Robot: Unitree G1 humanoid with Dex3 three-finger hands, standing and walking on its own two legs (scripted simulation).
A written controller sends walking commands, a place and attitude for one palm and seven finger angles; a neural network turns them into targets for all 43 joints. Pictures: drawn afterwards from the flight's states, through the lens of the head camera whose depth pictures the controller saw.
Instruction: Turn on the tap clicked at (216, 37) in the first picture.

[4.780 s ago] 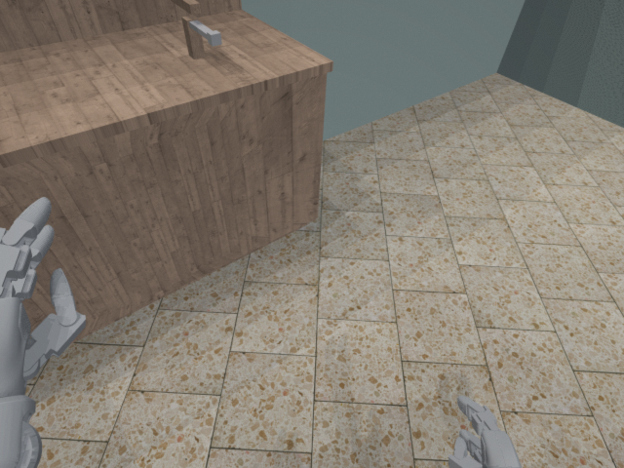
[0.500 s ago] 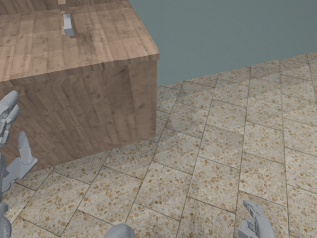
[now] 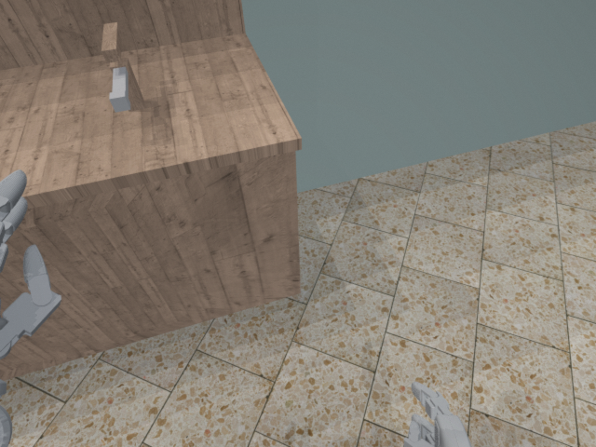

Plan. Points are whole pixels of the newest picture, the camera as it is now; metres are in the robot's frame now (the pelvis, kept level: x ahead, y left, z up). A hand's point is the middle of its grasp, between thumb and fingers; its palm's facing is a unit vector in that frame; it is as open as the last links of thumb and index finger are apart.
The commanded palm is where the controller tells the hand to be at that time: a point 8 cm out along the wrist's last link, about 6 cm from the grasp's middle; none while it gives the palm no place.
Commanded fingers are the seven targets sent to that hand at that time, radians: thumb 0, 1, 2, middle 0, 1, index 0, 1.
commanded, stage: take the last steps up to it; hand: left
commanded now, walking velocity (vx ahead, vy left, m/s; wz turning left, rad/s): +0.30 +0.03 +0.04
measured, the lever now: (120, 101) +0.66 +0.39 +0.11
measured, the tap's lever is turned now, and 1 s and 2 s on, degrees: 0 0 0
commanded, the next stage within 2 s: come to a stop and stand still in 1.04 s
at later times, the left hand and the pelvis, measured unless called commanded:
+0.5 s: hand (106, 206) +0.32 +0.24 +0.19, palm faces +0.45 -0.81 -0.37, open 7.4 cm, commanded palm +0.26 +0.27 +0.19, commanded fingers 0.00 0.90 0.90 -0.20 -0.30 -0.20 -0.30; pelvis +0.11 -0.01 +0.00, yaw +1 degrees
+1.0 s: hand (177, 164) +0.41 +0.19 +0.17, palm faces +0.40 -0.80 -0.44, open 7.4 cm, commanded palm +0.34 +0.24 +0.19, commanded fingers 0.00 0.90 0.90 -0.20 -0.30 -0.20 -0.30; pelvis +0.19 -0.05 +0.01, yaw +2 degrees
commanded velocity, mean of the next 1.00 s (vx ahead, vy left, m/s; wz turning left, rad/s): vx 0.24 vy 0.06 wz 0.02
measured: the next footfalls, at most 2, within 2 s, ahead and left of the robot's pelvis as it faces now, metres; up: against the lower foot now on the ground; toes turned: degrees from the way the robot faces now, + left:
left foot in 0.40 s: +0.17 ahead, +0.10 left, +0.00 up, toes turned +10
right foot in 0.76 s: +0.24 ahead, -0.15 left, +0.00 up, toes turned -7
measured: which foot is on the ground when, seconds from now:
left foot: down 0.00-0.00, up 0.02-0.38, down 0.40-0.76, up 0.78-1.00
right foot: down 0.00-0.42, up 0.44-0.74, down 0.76-1.00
